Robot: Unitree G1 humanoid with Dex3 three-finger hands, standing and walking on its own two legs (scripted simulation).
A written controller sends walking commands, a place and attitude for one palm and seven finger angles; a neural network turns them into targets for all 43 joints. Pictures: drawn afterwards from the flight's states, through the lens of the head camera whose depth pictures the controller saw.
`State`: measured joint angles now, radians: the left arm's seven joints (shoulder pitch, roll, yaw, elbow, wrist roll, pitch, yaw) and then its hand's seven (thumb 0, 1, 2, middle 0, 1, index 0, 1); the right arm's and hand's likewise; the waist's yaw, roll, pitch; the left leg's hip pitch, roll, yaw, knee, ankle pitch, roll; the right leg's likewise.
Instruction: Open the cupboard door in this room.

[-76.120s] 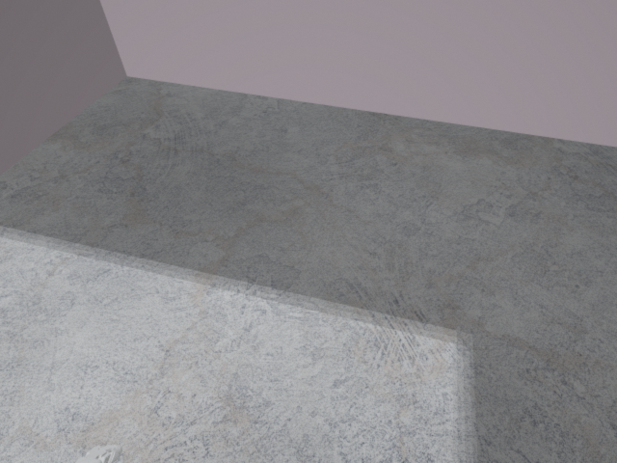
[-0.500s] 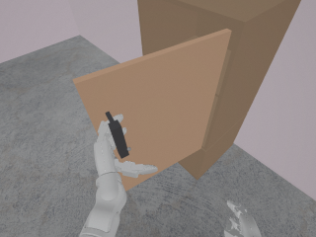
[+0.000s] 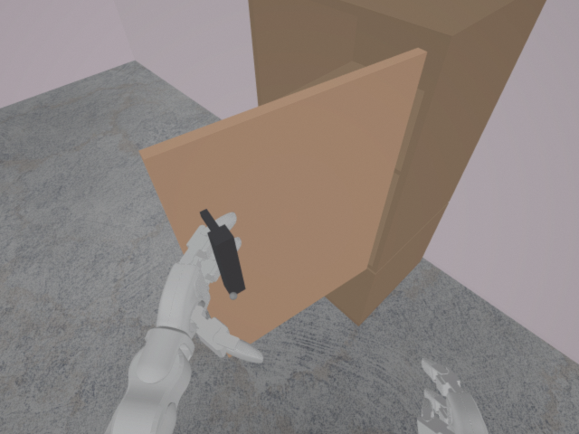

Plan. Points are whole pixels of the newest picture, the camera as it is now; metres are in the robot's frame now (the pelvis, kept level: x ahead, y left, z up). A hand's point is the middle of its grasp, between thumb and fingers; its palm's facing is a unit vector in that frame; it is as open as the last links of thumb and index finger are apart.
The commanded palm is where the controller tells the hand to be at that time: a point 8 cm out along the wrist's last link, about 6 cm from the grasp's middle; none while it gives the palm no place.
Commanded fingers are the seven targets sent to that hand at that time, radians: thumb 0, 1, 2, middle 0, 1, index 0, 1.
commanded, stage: slide the hand sideways off the handle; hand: left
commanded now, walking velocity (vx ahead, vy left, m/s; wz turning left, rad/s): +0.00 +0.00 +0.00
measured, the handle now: (221, 253) +0.34 +0.12 +0.07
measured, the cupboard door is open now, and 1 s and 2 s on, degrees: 80 80 80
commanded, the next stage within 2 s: draw the hand back to the body in 0.76 s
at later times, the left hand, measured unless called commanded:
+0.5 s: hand (187, 331) +0.23 +0.14 +0.07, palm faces -0.02 -1.00 -0.07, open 16.2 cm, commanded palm +0.20 +0.21 +0.07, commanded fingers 0.00 -0.50 0.30 -0.15 -0.30 -0.15 -0.30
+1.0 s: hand (157, 338) +0.22 +0.18 +0.07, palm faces -0.03 -1.00 -0.07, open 16.3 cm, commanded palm +0.18 +0.24 +0.09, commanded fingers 0.00 -0.50 0.30 -0.15 -0.30 -0.15 -0.30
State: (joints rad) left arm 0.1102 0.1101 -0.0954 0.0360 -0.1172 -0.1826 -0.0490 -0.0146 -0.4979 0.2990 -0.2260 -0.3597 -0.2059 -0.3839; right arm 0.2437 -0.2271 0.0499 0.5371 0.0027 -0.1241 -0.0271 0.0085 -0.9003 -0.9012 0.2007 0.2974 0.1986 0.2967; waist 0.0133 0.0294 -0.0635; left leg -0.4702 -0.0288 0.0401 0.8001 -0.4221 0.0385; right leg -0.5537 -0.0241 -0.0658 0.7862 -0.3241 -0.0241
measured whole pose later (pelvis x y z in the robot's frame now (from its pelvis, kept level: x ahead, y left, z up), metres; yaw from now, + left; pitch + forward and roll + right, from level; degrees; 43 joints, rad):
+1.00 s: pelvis +0.01 -0.01 -0.01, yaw +1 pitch +7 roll -2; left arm 0.43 0.26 0.16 -0.19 -0.29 -0.21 -0.28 -0.02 -0.50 0.30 -0.15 -0.30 -0.16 -0.30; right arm 0.25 -0.25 0.04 0.53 0.03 -0.22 -0.08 0.01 -0.90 -0.90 0.20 0.30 0.20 0.30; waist 0.02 0.05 -0.08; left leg -0.54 0.00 -0.01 0.92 -0.50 0.02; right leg -0.59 0.00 -0.11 0.86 -0.39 -0.04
